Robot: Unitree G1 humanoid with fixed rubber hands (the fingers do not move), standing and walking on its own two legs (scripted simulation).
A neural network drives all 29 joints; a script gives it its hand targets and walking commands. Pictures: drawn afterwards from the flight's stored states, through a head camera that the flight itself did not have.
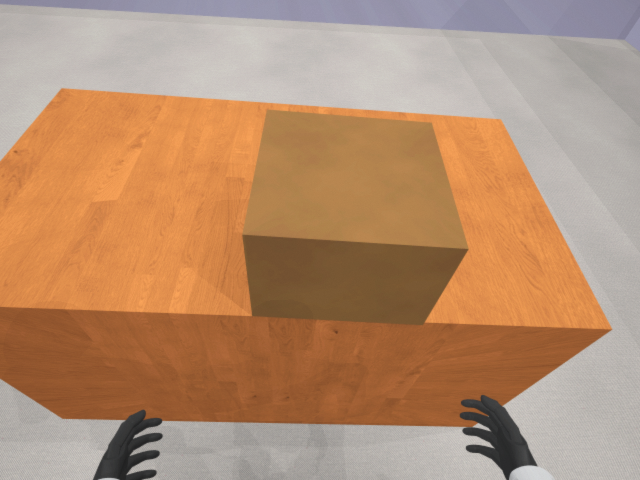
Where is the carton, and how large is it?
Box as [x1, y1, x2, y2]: [242, 110, 468, 324]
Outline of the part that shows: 267,110 242,233 252,315 422,324 468,249 431,123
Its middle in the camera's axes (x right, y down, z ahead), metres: +0.04 -0.03 +0.66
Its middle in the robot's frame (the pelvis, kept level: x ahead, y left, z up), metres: +0.51 -0.03 -0.01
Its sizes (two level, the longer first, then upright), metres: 0.291 0.285 0.212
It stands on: a pedestal, 0.66 m high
